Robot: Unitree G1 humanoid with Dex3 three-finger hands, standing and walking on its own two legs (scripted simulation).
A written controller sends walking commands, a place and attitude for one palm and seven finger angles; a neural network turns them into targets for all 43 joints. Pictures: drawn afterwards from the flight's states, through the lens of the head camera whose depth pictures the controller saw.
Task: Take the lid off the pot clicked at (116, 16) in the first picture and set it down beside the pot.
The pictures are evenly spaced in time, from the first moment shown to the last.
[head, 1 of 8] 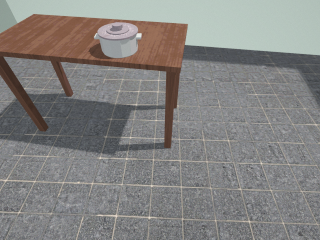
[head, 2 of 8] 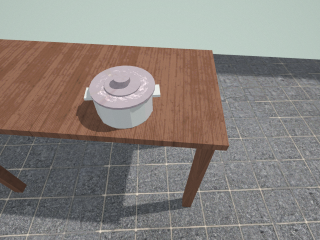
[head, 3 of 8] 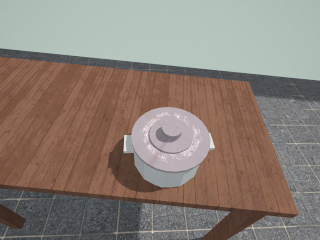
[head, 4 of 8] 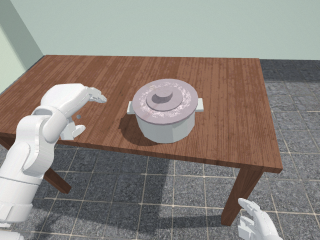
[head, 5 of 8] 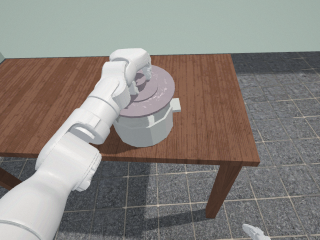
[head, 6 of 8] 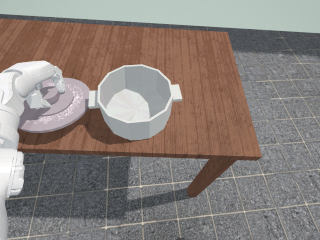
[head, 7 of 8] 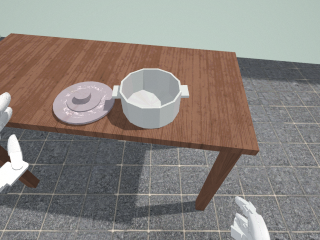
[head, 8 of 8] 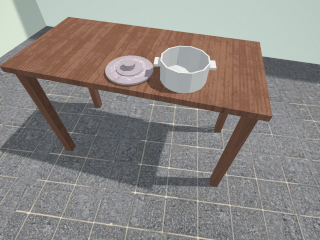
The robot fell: no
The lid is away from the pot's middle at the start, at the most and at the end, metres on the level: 0.00 0.25 0.24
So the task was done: yes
